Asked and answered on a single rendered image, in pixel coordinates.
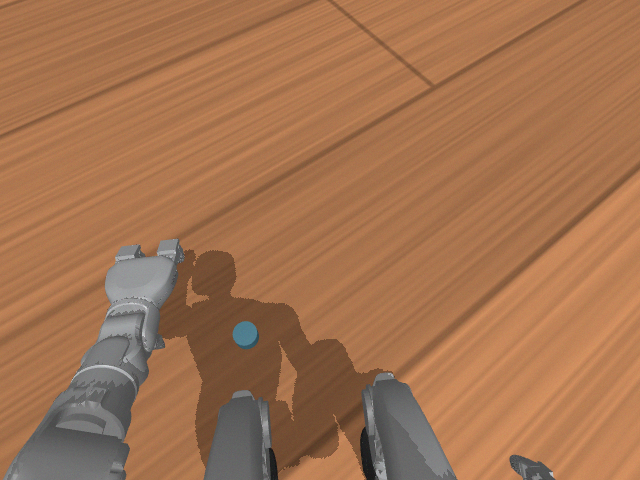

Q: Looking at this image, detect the left robot hand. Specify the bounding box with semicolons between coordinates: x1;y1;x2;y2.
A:
105;239;185;350

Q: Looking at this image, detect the tin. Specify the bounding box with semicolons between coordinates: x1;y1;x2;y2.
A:
233;321;259;349

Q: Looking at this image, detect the right robot foot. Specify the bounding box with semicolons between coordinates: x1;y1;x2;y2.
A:
360;427;376;480

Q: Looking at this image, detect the right robot hand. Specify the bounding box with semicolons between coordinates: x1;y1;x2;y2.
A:
510;455;555;480

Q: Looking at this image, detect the left robot arm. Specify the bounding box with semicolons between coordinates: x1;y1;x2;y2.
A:
3;298;160;480

